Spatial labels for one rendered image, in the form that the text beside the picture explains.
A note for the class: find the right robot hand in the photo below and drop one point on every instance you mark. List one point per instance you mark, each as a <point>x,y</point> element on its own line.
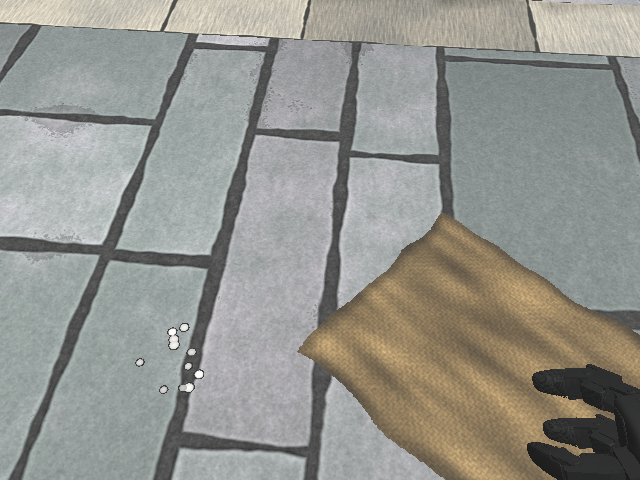
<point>616,443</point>

